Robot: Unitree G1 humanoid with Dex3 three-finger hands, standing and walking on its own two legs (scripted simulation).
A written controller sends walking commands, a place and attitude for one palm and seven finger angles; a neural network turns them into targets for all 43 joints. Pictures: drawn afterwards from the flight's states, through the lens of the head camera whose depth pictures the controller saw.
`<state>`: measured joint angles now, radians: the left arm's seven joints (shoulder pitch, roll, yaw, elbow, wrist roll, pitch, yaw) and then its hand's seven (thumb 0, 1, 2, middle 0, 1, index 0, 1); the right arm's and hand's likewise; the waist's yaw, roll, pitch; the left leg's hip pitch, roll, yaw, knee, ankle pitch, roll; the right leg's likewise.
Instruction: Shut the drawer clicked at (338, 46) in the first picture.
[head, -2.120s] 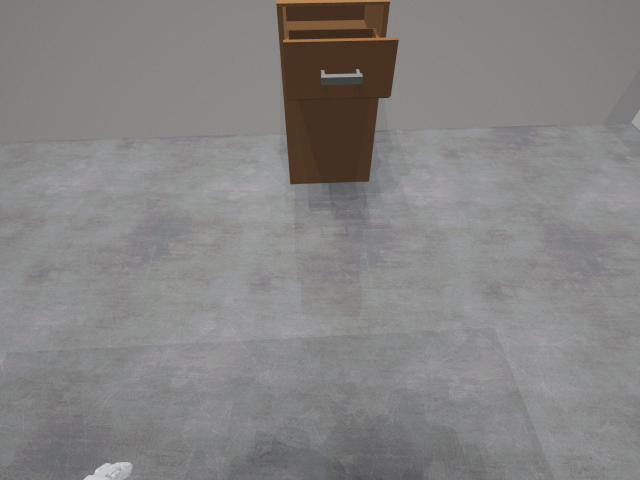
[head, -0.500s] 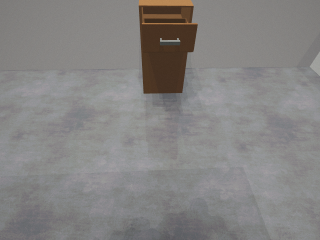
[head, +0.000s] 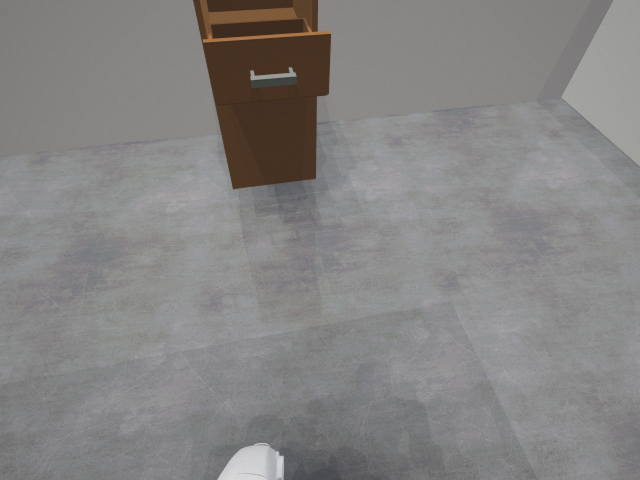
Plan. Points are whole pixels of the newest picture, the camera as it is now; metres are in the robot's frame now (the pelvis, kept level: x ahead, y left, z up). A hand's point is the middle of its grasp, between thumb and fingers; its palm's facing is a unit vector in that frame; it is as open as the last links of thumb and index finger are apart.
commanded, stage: walk to a spot facing it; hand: left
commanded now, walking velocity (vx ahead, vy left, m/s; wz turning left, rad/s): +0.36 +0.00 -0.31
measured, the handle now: (272, 76) +1.10 +0.24 -0.07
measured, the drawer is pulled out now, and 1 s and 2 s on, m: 0.30 0.30 0.30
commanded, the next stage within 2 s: turn to face it in 1.36 s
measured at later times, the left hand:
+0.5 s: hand (195, 357) +0.31 +0.24 -0.16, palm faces -0.19 -0.96 -0.19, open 7.3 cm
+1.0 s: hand (296, 264) +0.52 +0.10 -0.16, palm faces -0.34 -0.92 -0.21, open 7.0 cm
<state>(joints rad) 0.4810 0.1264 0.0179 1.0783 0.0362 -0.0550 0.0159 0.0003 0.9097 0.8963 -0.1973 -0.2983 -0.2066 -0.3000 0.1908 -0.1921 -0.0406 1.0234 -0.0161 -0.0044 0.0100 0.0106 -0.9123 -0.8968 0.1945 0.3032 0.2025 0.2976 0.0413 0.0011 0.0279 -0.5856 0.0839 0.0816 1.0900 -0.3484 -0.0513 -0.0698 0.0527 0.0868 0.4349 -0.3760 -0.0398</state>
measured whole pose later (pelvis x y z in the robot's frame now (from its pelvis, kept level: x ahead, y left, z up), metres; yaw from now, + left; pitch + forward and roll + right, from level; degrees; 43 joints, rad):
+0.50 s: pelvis +0.19 +0.07 +0.01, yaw -14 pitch -1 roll +0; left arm 0.19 0.22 0.09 0.97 0.05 0.02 -0.02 0.00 0.92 0.90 -0.19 -0.30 -0.20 -0.30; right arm 0.36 -0.18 -0.05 1.07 -0.01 -0.09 -0.03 -0.01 -0.94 -0.90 0.19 0.30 0.20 0.30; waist 0.00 -0.04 0.01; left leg -0.11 0.01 0.29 0.38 -0.25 0.07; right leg -0.66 -0.10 -0.02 1.11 -0.13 0.02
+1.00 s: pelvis +0.37 -0.04 +0.00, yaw -22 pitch -1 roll -2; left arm 0.18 0.18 0.07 1.01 0.02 -0.07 0.02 -0.05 0.96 0.90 -0.20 -0.30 -0.21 -0.30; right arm 0.35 -0.11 -0.05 1.08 -0.02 -0.02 -0.01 0.01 -0.91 -0.90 0.19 0.30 0.20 0.30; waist -0.05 0.01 0.03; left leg -0.51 0.17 0.08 1.13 -0.32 -0.03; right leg -0.23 0.03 -0.15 0.46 -0.23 -0.07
